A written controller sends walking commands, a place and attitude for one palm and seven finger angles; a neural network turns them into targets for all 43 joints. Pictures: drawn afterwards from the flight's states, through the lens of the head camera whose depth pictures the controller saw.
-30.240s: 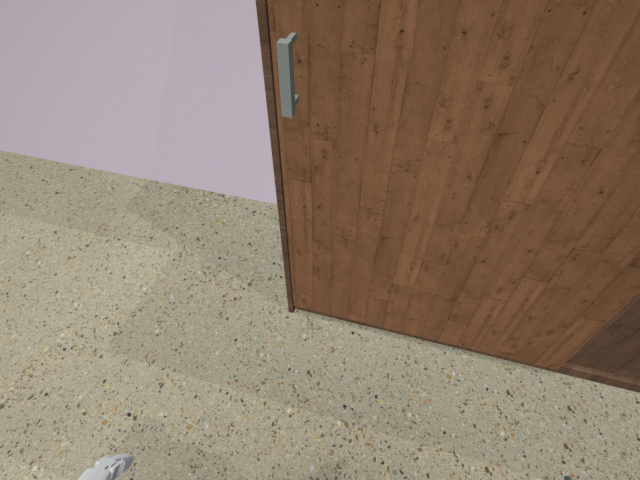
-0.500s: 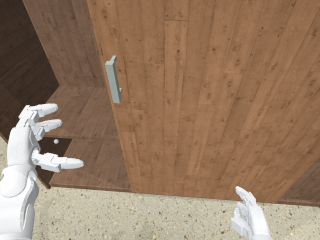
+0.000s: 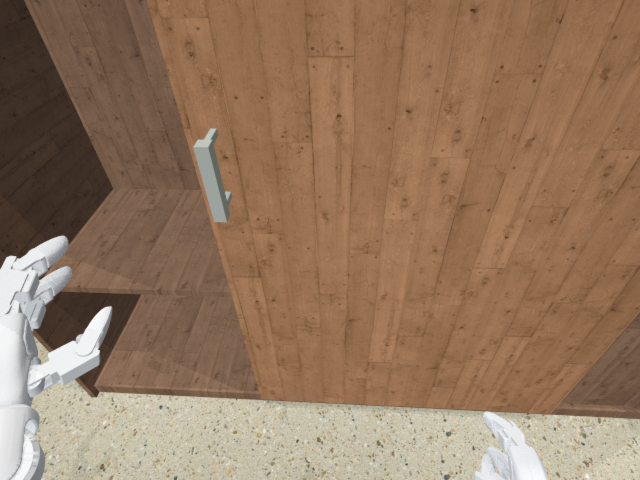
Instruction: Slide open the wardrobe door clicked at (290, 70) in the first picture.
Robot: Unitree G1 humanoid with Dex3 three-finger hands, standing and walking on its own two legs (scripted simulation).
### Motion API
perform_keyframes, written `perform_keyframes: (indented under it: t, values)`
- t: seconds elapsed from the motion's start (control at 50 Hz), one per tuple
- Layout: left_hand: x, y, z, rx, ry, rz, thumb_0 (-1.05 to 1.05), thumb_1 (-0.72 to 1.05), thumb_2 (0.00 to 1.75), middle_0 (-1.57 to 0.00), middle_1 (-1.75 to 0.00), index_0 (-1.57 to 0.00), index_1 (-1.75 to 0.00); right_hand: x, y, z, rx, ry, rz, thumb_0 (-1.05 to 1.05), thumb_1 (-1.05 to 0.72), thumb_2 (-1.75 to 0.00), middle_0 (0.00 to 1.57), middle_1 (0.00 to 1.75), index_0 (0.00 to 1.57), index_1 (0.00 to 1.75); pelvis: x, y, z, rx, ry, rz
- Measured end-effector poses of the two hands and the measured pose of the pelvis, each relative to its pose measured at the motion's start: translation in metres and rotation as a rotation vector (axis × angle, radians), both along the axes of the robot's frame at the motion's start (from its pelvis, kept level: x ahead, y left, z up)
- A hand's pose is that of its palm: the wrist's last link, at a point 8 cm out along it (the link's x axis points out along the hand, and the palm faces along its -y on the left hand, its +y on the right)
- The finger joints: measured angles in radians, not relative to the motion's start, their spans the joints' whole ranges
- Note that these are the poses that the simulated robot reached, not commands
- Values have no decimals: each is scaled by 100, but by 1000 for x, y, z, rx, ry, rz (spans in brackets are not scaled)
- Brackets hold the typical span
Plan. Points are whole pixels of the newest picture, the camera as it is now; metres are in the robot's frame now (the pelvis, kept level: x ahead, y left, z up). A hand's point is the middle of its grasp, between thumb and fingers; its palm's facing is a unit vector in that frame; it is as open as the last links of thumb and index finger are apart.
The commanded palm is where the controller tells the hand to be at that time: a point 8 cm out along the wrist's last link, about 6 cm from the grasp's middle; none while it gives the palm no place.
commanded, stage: draw the hand back to the body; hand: left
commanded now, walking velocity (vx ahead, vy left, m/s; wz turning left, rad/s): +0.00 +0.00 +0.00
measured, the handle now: (216, 175) +0.51 +0.23 +0.14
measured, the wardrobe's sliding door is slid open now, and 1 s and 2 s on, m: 0.57 0.57 0.57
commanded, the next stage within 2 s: step back with the hand held close in 0.44 s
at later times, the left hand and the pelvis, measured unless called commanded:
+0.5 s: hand (89, 348) +0.18 +0.25 +0.16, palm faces +0.48 -0.80 -0.36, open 7.4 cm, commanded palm +0.14 +0.29 +0.17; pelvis +0.00 -0.01 +0.00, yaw +0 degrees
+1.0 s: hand (24, 368) +0.16 +0.30 +0.15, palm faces +0.44 -0.76 -0.47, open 7.4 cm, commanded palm +0.10 +0.33 +0.17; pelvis -0.04 +0.03 -0.01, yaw -1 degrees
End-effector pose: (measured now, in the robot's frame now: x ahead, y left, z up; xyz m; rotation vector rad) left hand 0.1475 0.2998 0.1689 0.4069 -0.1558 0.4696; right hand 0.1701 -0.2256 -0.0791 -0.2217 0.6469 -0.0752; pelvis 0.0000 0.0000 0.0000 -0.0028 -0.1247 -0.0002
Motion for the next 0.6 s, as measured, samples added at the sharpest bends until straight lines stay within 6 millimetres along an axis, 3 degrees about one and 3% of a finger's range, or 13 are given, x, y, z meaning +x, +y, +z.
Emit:
perform_keyframes:
  t: [0.14, 0.24, 0.6]
  values:
    - [-19, -8, 5, 29, -3, 25, 1, 72, 81, -22, -40, -22, -41, 10, -7, 3, -6, -29, 10, 1, -90, -90, 20, 30, 20, 30, 1, -6, -1, -1, -2, 9]
    - [-21, -9, 4, 24, -14, 46, 1, 82, 86, -21, -34, -22, -34, 14, -6, 2, -2, -35, 20, 1, -90, -90, 20, 30, 20, 30, -1, -10, -1, -1, -6, 14]
    - [-10, -14, 5, 38, -8, 16, 2, 89, 90, -21, -30, -21, -30, 4, -8, -4, 11, -3, 1, 1, -90, -90, 20, 30, 21, 30, 1, -13, -1, 0, 2, 7]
